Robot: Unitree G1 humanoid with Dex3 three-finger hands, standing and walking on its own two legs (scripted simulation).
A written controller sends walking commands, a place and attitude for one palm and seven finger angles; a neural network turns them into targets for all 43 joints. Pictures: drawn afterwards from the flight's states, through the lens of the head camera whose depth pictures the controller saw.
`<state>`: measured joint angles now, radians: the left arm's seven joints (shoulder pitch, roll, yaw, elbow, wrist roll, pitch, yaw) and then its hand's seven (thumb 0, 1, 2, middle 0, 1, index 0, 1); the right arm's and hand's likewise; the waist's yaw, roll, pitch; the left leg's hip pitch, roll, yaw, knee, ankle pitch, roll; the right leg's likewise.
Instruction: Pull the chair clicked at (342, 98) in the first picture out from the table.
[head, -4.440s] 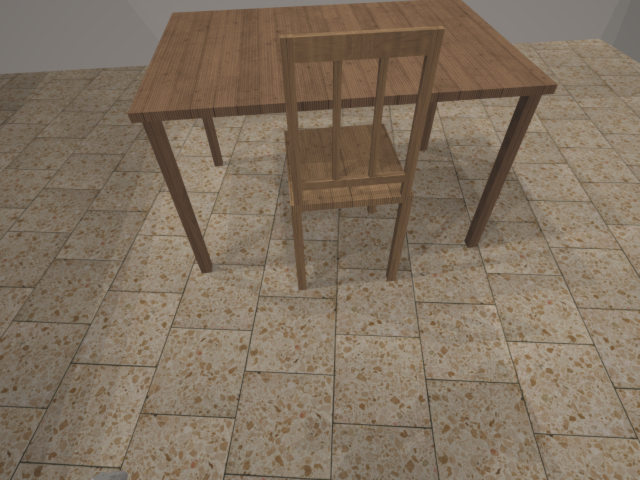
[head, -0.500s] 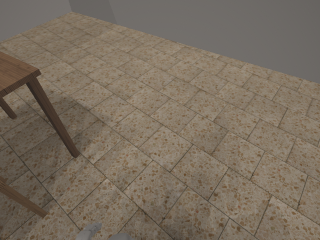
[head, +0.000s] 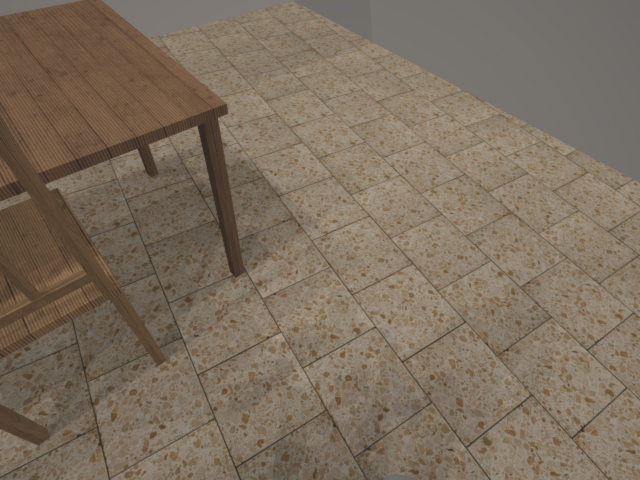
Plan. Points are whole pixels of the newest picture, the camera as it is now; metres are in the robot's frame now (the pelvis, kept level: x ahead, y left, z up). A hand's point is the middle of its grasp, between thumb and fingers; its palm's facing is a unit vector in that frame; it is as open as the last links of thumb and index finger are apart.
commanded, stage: turn to face it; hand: left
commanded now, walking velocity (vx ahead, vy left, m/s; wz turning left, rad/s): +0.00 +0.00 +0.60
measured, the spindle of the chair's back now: out of the picture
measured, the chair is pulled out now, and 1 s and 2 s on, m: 0.00 0.00 0.00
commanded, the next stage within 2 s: take the last steps up to it in 1.08 s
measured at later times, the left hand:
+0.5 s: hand out of the picture -0.05 +0.14 -0.15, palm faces +0.37 -0.89 -0.26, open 7.3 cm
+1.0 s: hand out of the picture -0.10 +0.20 -0.16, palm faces +0.57 -0.77 -0.29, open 7.4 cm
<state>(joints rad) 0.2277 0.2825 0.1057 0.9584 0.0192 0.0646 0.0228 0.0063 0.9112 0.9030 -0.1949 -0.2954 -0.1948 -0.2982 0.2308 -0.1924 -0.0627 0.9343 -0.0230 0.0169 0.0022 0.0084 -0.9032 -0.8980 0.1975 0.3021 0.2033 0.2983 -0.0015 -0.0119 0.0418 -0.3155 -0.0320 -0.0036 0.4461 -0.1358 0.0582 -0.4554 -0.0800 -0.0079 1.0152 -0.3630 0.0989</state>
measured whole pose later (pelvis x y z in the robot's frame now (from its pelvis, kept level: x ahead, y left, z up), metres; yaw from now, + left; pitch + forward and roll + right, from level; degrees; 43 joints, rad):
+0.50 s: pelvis -0.04 -0.06 +0.00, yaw +20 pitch -1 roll +3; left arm 0.25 0.17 0.03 0.90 0.03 0.01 0.02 0.01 0.91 0.90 -0.20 -0.30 -0.20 -0.30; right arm 0.17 -0.27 -0.11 0.95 -0.02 0.09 0.03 0.01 -0.91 -0.90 0.19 0.30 0.20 0.30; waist 0.01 -0.01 0.08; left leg -0.44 0.04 0.01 0.97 -0.42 -0.08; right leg -0.21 -0.15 -0.20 0.52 -0.29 0.00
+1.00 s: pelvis -0.06 -0.04 +0.00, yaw +34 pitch +0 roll +1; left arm 0.16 0.24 0.06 0.90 0.01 0.05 0.02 0.01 0.91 0.90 -0.20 -0.30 -0.20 -0.30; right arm 0.17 -0.20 -0.05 0.93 -0.03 0.03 0.00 0.01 -0.90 -0.90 0.20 0.30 0.20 0.30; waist 0.00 0.01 0.08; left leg -0.24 -0.04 -0.06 0.49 -0.24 0.01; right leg -0.37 -0.05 -0.04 0.79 -0.42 0.08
